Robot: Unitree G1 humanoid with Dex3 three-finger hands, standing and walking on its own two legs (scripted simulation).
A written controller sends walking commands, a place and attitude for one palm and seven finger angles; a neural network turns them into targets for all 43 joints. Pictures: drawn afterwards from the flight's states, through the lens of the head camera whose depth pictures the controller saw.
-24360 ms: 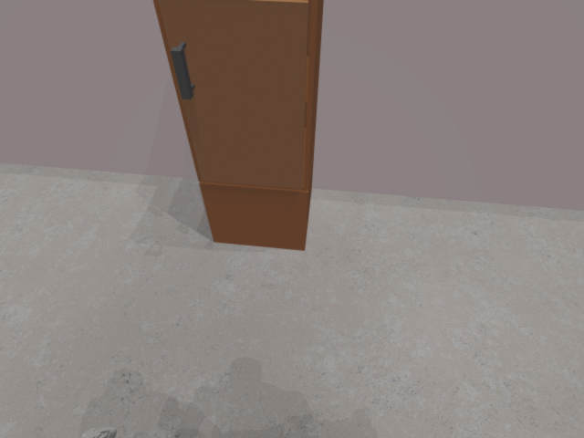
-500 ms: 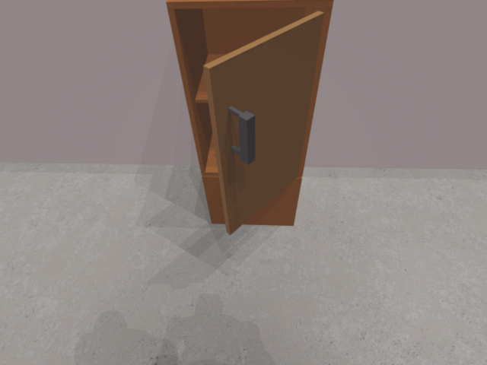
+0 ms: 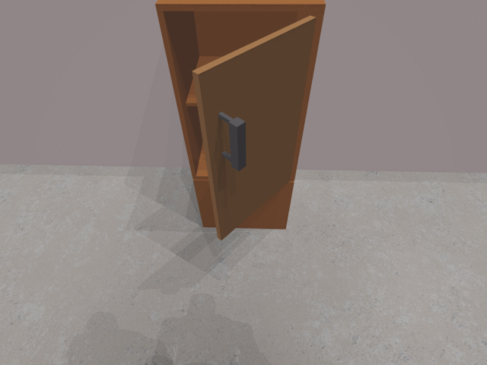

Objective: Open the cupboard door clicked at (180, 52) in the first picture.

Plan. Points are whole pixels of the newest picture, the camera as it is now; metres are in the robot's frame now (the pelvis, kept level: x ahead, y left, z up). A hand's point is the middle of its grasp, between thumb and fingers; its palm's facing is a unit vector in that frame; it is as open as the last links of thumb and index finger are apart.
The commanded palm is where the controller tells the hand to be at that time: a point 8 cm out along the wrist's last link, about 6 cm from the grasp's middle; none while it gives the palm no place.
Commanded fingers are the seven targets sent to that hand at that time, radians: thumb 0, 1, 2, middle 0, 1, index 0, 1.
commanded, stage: look to check the result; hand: left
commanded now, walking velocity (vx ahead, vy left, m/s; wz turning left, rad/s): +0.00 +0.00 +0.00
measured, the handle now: (231, 141) +0.56 +0.06 +0.04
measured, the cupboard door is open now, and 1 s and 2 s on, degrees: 48 48 48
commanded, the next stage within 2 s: walk to a spot facing it in 0.36 s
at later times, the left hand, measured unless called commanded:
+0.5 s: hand out of the picture +0.00 +0.17 -0.17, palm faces +0.04 -0.98 -0.21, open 7.3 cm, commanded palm none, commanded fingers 0.00 0.90 0.90 -0.20 -0.30 -0.20 -0.30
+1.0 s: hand out of the picture +0.10 +0.19 -0.17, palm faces -0.16 -0.95 -0.28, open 7.3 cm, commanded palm none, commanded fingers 0.00 0.90 0.90 -0.20 -0.30 -0.20 -0.30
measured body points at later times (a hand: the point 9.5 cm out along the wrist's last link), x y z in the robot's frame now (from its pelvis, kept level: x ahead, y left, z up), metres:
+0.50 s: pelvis +0.01 +0.00 +0.00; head +0.02 -0.01 +0.45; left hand +0.00 +0.22 -0.16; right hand +0.02 -0.23 -0.17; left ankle +0.04 +0.12 -0.74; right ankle -0.05 -0.07 -0.74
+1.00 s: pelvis -0.01 -0.01 -0.01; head +0.03 -0.04 +0.43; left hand +0.11 +0.24 -0.15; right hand -0.03 -0.26 -0.18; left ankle +0.04 +0.12 -0.74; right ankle -0.05 -0.11 -0.73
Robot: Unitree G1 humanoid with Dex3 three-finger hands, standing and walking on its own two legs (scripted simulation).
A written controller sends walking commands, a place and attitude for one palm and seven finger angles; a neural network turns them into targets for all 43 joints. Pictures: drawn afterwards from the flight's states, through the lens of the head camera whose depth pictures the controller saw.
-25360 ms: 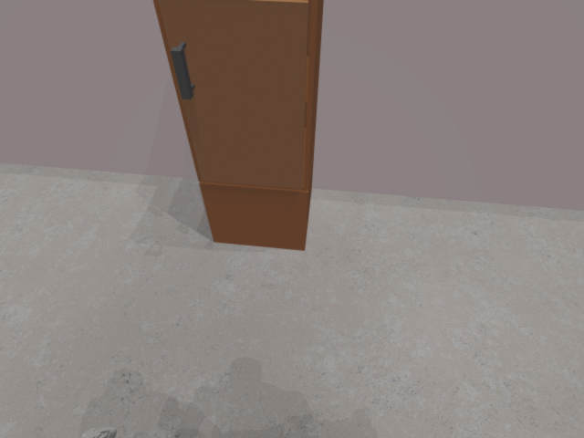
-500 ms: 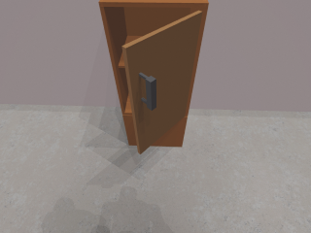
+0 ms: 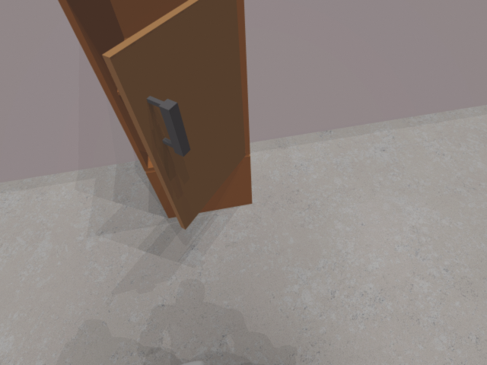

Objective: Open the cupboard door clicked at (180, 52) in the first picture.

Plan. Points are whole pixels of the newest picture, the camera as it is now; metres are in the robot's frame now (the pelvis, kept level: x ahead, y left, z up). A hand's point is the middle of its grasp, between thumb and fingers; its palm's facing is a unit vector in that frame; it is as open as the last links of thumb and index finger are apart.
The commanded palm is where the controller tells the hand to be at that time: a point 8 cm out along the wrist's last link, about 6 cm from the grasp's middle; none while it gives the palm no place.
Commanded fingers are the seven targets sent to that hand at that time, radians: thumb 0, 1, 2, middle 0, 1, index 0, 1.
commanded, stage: walk to a spot facing it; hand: left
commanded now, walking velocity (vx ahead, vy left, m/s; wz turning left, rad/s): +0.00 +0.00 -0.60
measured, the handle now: (168, 126) +0.54 +0.20 +0.05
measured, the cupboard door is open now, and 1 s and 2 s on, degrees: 48 48 48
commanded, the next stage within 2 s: none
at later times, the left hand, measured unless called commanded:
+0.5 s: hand (175, 348) +0.16 +0.16 -0.16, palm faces -0.24 -0.94 -0.25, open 7.3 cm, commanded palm none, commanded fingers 0.00 0.90 0.90 -0.20 -0.30 -0.20 -0.30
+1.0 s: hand (218, 320) +0.21 +0.08 -0.15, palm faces -0.54 -0.81 -0.23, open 7.4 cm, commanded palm none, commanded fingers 0.00 0.90 0.90 -0.20 -0.30 -0.20 -0.30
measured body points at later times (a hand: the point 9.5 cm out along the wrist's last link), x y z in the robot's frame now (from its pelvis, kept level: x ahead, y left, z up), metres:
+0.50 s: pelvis +0.00 -0.03 -0.01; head +0.06 -0.04 +0.44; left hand +0.17 +0.21 -0.14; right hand +0.00 -0.29 -0.15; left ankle +0.03 +0.14 -0.73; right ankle -0.02 -0.14 -0.73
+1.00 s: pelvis +0.01 -0.04 +0.01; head +0.06 -0.07 +0.45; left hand +0.24 +0.12 -0.13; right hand -0.09 -0.28 -0.14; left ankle +0.08 +0.09 -0.73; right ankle -0.06 -0.14 -0.70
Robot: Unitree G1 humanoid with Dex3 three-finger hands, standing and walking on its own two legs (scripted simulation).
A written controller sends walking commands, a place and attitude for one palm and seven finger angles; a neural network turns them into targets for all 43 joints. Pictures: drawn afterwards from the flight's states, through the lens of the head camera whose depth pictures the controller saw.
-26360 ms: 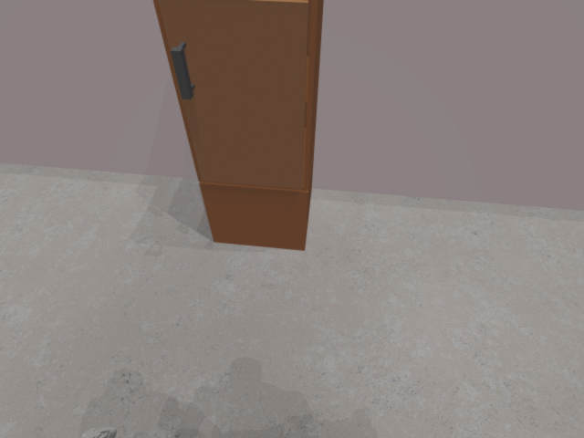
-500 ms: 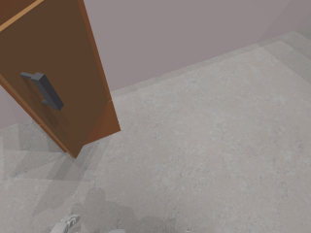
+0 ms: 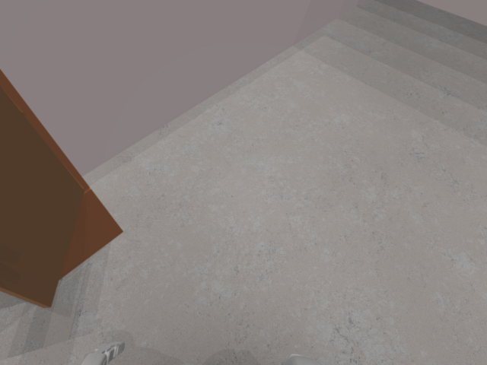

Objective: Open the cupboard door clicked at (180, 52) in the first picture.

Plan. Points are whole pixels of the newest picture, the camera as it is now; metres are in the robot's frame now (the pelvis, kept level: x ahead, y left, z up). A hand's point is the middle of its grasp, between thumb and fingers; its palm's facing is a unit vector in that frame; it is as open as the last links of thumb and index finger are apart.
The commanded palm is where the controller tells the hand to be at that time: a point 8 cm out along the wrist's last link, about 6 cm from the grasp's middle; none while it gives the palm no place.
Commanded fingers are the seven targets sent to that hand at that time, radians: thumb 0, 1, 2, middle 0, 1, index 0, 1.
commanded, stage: walk to a spot facing it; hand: left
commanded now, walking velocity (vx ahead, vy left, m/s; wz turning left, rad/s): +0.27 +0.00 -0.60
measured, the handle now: out of the picture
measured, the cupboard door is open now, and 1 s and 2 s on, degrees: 48 48 48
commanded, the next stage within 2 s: turn to face it in 1.50 s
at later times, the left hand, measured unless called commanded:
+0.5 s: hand (177, 298) +0.24 +0.15 -0.17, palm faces -0.29 -0.94 -0.18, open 7.4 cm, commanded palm none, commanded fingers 0.00 0.90 0.90 -0.20 -0.30 -0.20 -0.30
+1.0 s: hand (258, 218) +0.44 +0.00 -0.17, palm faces -0.46 -0.87 -0.17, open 7.2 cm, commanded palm none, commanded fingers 0.00 0.90 0.90 -0.20 -0.30 -0.20 -0.30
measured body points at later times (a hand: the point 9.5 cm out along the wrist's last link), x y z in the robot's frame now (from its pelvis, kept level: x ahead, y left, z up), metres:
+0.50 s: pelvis +0.12 -0.02 +0.00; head +0.17 -0.02 +0.45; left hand +0.26 +0.20 -0.15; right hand +0.08 -0.27 -0.13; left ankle +0.14 +0.12 -0.73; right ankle +0.06 -0.14 -0.66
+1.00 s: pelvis +0.31 -0.15 +0.00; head +0.35 -0.16 +0.45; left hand +0.47 +0.04 -0.16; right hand +0.25 -0.40 -0.14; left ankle +0.45 -0.08 -0.73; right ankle +0.20 -0.20 -0.74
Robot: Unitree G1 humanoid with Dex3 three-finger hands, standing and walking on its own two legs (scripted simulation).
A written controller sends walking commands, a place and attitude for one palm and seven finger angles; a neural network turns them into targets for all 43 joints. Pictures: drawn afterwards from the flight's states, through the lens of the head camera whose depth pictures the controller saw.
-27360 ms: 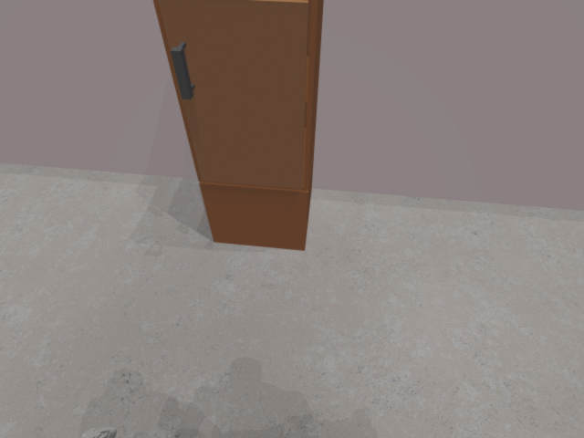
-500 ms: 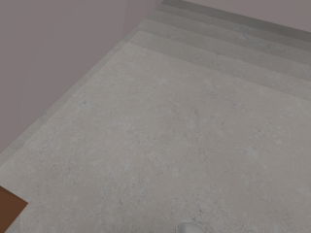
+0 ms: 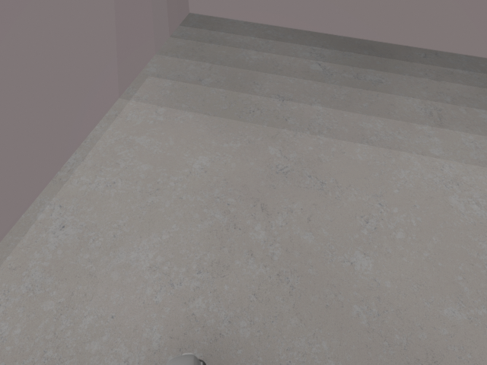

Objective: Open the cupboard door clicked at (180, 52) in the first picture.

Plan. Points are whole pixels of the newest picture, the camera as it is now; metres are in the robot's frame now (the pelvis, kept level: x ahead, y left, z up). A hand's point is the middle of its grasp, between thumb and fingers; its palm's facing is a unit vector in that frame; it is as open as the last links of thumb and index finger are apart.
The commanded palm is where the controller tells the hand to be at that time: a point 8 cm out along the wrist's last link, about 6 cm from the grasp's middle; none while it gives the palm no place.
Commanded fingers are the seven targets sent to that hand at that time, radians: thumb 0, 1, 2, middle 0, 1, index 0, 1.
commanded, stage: walk to a spot facing it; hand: left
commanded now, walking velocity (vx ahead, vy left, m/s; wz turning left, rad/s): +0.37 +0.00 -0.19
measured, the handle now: out of the picture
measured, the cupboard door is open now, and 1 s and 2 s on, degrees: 48 48 48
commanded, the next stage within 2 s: turn to face it in 0.50 s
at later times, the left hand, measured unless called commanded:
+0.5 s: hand (190, 277) +0.31 +0.13 -0.17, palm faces -0.03 -0.98 -0.19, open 7.3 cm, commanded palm none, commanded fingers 0.00 0.90 0.90 -0.20 -0.30 -0.20 -0.30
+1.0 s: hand (207, 199) +0.51 +0.12 -0.16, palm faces +0.15 -0.96 -0.23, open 7.3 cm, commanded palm none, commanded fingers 0.00 0.90 0.90 -0.20 -0.30 -0.20 -0.30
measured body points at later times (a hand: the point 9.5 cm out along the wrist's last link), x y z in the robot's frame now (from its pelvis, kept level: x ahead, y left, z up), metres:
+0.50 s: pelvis +0.23 -0.05 +0.00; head +0.27 -0.05 +0.45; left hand +0.31 +0.18 -0.15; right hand +0.20 -0.29 -0.15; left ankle +0.21 +0.09 -0.68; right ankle +0.23 -0.15 -0.74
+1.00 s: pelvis +0.42 -0.09 -0.01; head +0.45 -0.09 +0.44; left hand +0.50 +0.17 -0.14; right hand +0.47 -0.33 -0.17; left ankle +0.39 +0.06 -0.71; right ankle +0.44 -0.20 -0.74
